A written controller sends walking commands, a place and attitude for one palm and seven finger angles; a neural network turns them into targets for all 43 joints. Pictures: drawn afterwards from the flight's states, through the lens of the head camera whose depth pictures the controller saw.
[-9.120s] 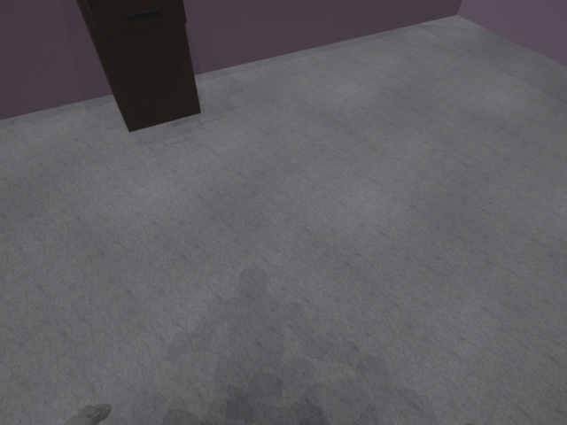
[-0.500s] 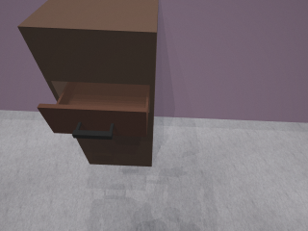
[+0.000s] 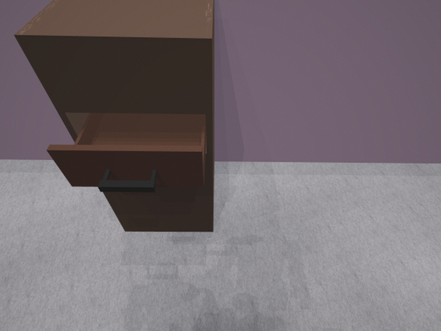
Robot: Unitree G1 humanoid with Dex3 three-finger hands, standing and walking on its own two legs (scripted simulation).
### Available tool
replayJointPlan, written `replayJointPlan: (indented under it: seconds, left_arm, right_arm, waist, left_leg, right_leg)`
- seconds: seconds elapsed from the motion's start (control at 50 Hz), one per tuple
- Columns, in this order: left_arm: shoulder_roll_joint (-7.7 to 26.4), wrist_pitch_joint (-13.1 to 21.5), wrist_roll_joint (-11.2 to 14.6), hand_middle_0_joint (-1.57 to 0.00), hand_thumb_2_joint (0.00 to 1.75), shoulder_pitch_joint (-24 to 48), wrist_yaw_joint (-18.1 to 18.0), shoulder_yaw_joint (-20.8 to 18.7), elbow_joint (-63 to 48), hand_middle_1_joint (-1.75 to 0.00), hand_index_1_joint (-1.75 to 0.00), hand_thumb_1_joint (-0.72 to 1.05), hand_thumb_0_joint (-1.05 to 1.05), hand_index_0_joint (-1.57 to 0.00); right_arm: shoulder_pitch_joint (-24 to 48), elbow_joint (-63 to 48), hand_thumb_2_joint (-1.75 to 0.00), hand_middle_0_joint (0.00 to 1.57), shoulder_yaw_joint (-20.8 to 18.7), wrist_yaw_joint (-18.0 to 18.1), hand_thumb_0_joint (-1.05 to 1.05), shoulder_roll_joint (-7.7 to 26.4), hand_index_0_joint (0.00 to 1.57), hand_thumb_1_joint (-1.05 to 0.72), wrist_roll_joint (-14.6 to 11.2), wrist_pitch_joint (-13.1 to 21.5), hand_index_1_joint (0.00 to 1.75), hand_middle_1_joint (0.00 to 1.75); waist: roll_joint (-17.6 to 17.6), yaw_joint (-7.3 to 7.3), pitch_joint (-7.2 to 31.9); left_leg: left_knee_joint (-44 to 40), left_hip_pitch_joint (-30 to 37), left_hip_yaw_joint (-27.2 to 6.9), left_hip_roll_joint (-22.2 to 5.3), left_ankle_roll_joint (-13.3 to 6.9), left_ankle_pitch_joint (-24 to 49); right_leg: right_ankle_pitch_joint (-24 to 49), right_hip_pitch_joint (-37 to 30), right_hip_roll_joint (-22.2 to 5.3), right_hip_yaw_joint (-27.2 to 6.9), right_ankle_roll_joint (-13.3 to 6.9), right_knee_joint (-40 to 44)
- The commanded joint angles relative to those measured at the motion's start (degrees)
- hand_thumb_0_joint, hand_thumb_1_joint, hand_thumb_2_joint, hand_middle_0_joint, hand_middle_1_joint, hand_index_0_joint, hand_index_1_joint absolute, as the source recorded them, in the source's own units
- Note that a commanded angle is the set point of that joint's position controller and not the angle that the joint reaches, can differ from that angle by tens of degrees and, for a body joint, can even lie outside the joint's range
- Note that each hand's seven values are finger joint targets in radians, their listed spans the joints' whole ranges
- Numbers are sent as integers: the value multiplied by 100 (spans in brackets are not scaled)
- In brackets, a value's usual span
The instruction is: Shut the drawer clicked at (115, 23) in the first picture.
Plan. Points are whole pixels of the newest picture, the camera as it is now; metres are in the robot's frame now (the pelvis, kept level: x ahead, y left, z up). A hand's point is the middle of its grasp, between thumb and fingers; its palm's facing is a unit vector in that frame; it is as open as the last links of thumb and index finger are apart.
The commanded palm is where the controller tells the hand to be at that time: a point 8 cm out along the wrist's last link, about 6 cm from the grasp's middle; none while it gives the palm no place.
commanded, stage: come to a stop and stand still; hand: left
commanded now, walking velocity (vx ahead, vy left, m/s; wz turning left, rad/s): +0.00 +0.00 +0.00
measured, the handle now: (129, 179) +0.49 +0.26 -0.10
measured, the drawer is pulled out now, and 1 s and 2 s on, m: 0.14 0.14 0.14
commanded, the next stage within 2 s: look again from close up in 0.44 s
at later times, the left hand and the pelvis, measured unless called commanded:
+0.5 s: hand out of the picture -0.08 +0.19 -0.17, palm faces +0.04 -0.99 -0.16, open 7.4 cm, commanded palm none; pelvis -0.03 +0.02 +0.01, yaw +1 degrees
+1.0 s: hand out of the picture -0.03 +0.16 -0.17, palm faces +0.04 -0.99 -0.12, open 7.4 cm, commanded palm none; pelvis -0.02 +0.02 +0.01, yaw +0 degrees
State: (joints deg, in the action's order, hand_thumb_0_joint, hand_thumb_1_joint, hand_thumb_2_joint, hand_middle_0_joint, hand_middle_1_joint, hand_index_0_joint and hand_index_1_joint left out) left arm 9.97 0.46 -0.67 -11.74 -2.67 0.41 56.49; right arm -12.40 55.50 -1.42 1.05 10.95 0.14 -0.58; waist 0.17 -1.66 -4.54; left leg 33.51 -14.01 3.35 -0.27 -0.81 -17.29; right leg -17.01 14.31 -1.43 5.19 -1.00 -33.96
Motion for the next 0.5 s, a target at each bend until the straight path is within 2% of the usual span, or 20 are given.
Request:
replayJointPlan:
  seconds: [0.0, 0.02, 0.04, 0.08, 0.1, 0.14, 0.2, 0.26, 0.34, 0.48]
  left_arm:
    - [670, -109, -10, -20, 90, -116, -8, -154, -353, -30, -30, 90, 0, -20]
    - [656, -120, -49, -20, 90, -211, 8, -153, -348, -30, -30, 90, 0, -20]
    - [643, -107, -55, -20, 90, -361, 27, -147, -325, -30, -30, 90, 0, -20]
    - [628, -56, -46, -20, 90, -520, 59, -144, -274, -30, -30, 90, 0, -20]
    - [613, -42, -42, -20, 90, -568, 70, -138, -247, -30, -30, 90, 0, -20]
    - [556, -33, -48, -20, 90, -656, 87, -125, -200, -30, -30, 90, 0, -20]
    - [483, -9, -52, -20, 90, -808, 93, -102, -125, -30, -30, 90, 0, -20]
    - [466, 37, -44, -20, 90, -905, 89, -81, -19, -30, -30, 90, 0, -20]
    - [390, 59, -41, -20, 90, -1088, 87, -56, 167, -30, -30, 90, 0, -20]
    - [239, 73, -50, -20, 90, -1328, 68, -41, 410, -30, -30, 90, 0, -20]
  right_arm:
    - [-206, -321, -90, 20, -33, -52, 0, 540, 20, -90, 119, -17, 30, 30]
    - [-107, -376, -90, 20, -36, -77, 0, 588, 20, -90, 129, -27, 30, 30]
    - [-101, -409, -90, 20, -42, -82, 0, 650, 20, -90, 138, -24, 30, 30]
    - [-249, -363, -90, 20, -27, -75, 0, 652, 20, -90, 145, 34, 30, 30]
    - [-263, -355, -90, 20, -23, -71, 0, 662, 20, -90, 137, 44, 30, 30]
    - [-318, -314, -90, 20, -18, -63, 0, 693, 20, -90, 140, 46, 30, 30]
    - [-399, -207, -90, 20, 0, -55, 0, 674, 20, -90, 125, 65, 30, 30]
    - [-556, -58, -90, 20, 23, -45, 0, 595, 20, -90, 109, 88, 30, 30]
    - [-660, 147, -90, 20, 48, -38, 0, 534, 20, -90, 94, 93, 30, 30]
    - [-819, 453, -90, 20, 69, -16, 0, 416, 20, -90, 78, 110, 30, 30]
  waist:
    - [441, 96, -454]
    - [399, 135, -700]
    - [447, 154, -699]
    - [444, 162, -165]
    - [248, 167, -7]
    - [180, 161, -62]
    - [117, 159, -38]
    - [-99, 111, 60]
    - [-39, 125, -83]
    - [67, 169, -207]
  left_leg:
    - [-1229, -745, -879, -683, -205, -556]
    - [-1475, -1084, -979, -596, -204, -1249]
    - [-1576, -1165, -1002, -561, -218, -1440]
    - [-1680, -899, -1046, -611, -243, -1216]
    - [-1697, -832, -1056, -612, -248, -1242]
    - [-1748, -848, -1024, -588, -241, -1380]
    - [-1838, -823, -1070, -603, -261, -1314]
    - [-1742, -559, -1014, -550, -246, -945]
    - [-1737, -638, -986, -521, -234, -1045]
    - [-1901, -811, -1090, -573, -246, -1252]
  right_leg:
    - [-780, 361, -426, -554, -145, 1015]
    - [-1065, 406, -365, -592, -136, 1029]
    - [-1038, 374, -330, -613, -128, 1029]
    - [-574, 29, -313, -550, -106, 944]
    - [-567, -66, -319, -527, -90, 976]
    - [-742, 16, -332, -560, -75, 1088]
    - [-539, -34, -318, -536, -56, 1104]
    - [-524, 51, -384, -675, -83, 1255]
    - [-713, 159, -423, -746, -72, 1354]
    - [-537, 76, -360, -690, -55, 1248]
